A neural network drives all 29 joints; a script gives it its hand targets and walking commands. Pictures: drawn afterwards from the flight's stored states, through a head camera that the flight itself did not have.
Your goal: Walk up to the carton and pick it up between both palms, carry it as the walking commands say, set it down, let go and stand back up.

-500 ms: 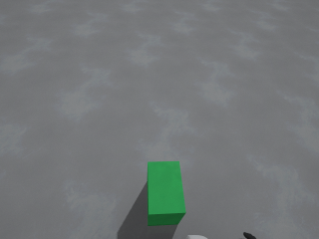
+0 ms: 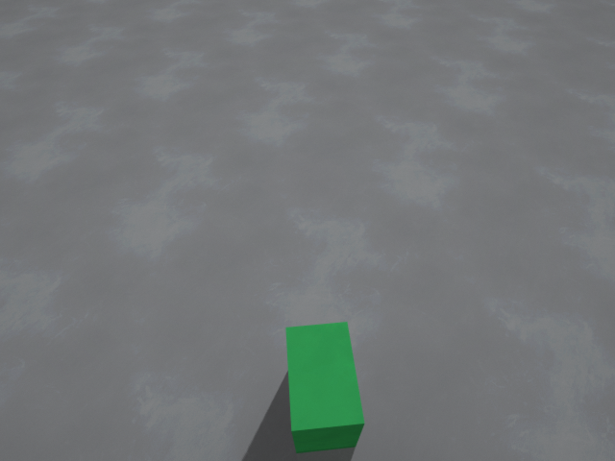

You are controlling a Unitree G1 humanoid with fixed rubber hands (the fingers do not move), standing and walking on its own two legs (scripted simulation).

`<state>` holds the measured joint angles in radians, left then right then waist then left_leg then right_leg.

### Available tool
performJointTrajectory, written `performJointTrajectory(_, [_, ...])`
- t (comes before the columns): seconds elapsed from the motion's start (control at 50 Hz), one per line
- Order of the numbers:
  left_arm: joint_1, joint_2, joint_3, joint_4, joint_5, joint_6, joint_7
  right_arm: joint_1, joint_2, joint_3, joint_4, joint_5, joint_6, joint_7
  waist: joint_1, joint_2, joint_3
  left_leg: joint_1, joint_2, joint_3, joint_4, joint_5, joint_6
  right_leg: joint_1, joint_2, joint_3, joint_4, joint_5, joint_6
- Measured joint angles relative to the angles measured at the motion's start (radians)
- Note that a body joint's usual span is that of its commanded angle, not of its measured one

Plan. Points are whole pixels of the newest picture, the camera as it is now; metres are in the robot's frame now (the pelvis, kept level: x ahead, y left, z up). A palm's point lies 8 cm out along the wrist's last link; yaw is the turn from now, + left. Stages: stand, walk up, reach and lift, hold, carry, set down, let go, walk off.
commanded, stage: walk up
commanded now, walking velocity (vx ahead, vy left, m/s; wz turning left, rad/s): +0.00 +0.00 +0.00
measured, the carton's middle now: (321, 388) +0.41 -0.02 -0.64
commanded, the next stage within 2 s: stand in 0.10 s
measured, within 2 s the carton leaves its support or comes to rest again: neither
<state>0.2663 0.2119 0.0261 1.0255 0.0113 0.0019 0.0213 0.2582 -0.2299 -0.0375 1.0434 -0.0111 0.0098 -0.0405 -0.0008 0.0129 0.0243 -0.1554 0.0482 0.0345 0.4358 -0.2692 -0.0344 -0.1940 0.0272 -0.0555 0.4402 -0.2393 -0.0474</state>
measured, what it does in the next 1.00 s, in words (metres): stands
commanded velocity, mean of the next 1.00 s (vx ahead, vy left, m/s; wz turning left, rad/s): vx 0.00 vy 0.00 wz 0.00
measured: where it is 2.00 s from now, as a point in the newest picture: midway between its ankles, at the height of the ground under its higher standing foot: outside the picture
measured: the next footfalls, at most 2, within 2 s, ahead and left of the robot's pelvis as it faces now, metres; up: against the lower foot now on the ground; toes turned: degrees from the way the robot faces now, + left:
none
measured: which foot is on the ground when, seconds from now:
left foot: down 0.00-1.00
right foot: down 0.00-1.00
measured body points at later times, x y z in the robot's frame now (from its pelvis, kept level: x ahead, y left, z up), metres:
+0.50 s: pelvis -0.01 -0.01 +0.00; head +0.00 -0.01 +0.45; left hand +0.01 +0.24 -0.15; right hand -0.02 -0.24 -0.16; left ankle -0.02 +0.14 -0.74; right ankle +0.00 -0.09 -0.74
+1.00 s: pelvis -0.03 +0.01 +0.00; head -0.02 +0.00 +0.45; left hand -0.03 +0.24 -0.15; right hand -0.05 -0.22 -0.16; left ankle -0.02 +0.14 -0.74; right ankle +0.00 -0.09 -0.74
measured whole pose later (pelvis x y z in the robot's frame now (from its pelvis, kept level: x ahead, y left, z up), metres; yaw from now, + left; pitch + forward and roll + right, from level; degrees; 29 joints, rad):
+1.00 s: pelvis -0.03 +0.01 +0.00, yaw +1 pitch +0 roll +1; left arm 0.30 0.15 0.02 1.08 0.02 0.01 0.04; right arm 0.33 -0.15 -0.03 1.12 -0.03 0.00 -0.05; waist -0.02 0.00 0.02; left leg -0.19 0.02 0.02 0.40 -0.20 -0.02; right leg -0.23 0.00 -0.06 0.43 -0.19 -0.03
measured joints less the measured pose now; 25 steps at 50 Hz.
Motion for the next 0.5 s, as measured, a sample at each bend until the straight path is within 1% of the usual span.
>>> performJointTrajectory(0.1, [0.001, -0.028, -0.012, 0.011, -0.005, -0.010, 0.002, 0.014, -0.001, 0.001, 0.025, 0.002, 0.001, 0.006, 0.000, 0.014, -0.010, 0.021, 0.004, -0.004, -0.041, 0.018, -0.006, 0.021, 0.006, -0.002, -0.040, 0.017, -0.005])
performJointTrajectory(0.18, [-0.007, -0.027, -0.009, 0.018, -0.005, -0.005, 0.009, 0.012, 0.016, 0.001, 0.034, -0.004, -0.011, 0.000, -0.015, 0.005, -0.003, 0.017, 0.000, -0.009, -0.043, 0.023, -0.008, 0.012, 0.001, -0.008, -0.027, 0.011, -0.006])
performJointTrajectory(0.24, [-0.016, -0.021, -0.005, 0.018, -0.003, -0.003, 0.012, 0.011, 0.029, 0.002, 0.039, -0.006, -0.014, -0.006, -0.020, 0.000, 0.003, 0.009, -0.002, -0.012, -0.033, 0.022, -0.009, 0.002, -0.002, -0.012, -0.010, 0.005, -0.007])
performJointTrajectory(0.5, [-0.010, -0.027, -0.001, 0.034, 0.001, 0.007, 0.013, 0.031, 0.052, 0.009, 0.063, -0.012, -0.004, -0.009, -0.023, -0.007, 0.003, -0.011, -0.008, -0.017, -0.032, 0.044, -0.006, -0.015, -0.010, -0.018, -0.008, 0.023, -0.006])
